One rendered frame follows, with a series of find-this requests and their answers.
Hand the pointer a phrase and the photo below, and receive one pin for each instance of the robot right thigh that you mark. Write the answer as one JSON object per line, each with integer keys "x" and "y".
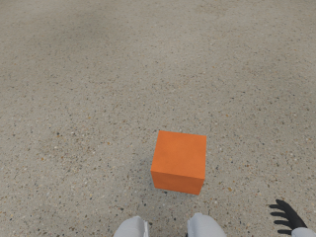
{"x": 202, "y": 225}

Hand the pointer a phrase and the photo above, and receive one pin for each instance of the robot thigh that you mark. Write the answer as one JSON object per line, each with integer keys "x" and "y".
{"x": 133, "y": 227}
{"x": 202, "y": 225}

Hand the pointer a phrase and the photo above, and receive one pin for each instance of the robot right forearm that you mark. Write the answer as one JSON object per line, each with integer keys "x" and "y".
{"x": 302, "y": 232}

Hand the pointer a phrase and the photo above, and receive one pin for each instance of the robot left thigh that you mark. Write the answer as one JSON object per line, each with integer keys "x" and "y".
{"x": 133, "y": 227}

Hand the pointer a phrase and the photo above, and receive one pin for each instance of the carton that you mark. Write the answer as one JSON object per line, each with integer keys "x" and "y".
{"x": 178, "y": 163}

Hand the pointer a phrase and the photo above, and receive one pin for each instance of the right robot hand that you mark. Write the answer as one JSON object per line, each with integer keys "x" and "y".
{"x": 294, "y": 220}

